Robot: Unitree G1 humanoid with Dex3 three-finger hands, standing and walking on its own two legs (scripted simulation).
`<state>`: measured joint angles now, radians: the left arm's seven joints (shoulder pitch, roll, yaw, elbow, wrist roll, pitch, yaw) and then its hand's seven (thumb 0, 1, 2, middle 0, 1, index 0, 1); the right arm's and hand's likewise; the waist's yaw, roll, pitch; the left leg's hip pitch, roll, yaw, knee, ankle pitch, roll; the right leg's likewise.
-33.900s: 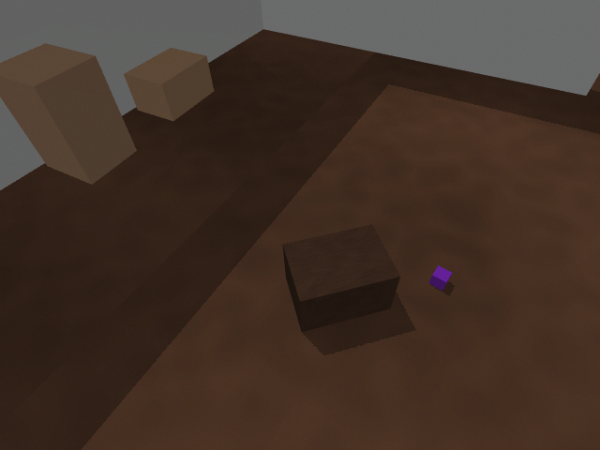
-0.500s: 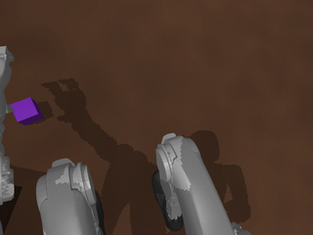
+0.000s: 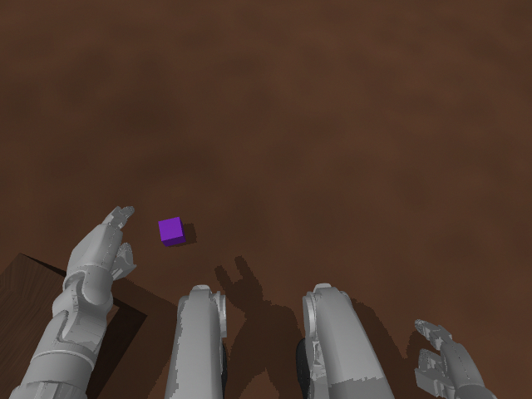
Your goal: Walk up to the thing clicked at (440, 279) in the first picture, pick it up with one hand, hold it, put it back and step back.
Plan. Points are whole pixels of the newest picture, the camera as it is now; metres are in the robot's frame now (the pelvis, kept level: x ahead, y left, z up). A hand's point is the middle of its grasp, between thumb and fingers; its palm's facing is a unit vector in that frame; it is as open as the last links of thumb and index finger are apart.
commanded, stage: home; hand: left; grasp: from above
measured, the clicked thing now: (172, 231) +0.51 +0.25 -0.47
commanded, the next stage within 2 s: none
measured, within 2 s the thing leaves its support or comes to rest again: neither
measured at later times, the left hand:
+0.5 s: hand (87, 305) +0.25 +0.20 +0.10, palm faces +0.10 -0.97 -0.24, open 7.4 cm
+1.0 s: hand (49, 337) +0.22 +0.19 +0.16, palm faces +0.14 -0.97 -0.19, open 7.4 cm
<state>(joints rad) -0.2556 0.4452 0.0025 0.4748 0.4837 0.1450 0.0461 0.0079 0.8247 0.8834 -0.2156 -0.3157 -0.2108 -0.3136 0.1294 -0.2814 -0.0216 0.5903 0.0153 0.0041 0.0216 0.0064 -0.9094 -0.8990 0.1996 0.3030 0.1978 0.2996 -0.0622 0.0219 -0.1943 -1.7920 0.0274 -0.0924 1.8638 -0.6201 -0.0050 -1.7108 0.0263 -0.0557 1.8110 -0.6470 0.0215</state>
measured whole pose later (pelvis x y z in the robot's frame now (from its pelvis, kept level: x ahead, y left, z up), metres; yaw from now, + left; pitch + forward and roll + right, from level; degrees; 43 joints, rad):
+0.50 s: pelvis +0.06 +0.00 +0.17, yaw +4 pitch +17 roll -4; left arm 0.31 0.24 0.04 0.04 -0.05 0.42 0.08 0.01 0.90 0.89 -0.21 -0.30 -0.20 -0.30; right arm 0.25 -0.20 0.06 0.55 0.04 -0.13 -0.15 0.01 -0.90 -0.90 0.20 0.30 0.20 0.30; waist -0.07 0.04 -0.18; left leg -1.00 0.03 -0.07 1.21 -0.52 -0.01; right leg -0.91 0.02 -0.05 1.15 -0.54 0.01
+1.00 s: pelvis +0.09 +0.00 +0.21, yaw +6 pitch +11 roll -3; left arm 0.51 0.22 0.03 -0.13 -0.05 0.46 0.02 0.01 0.91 0.89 -0.20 -0.30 -0.20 -0.30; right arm 0.27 -0.22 0.04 0.50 0.00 -0.22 -0.18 0.01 -0.90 -0.90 0.20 0.30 0.20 0.30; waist -0.03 0.04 -0.16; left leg -0.71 0.02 -0.07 1.01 -0.48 -0.01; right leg -0.63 0.01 -0.05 0.94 -0.50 0.01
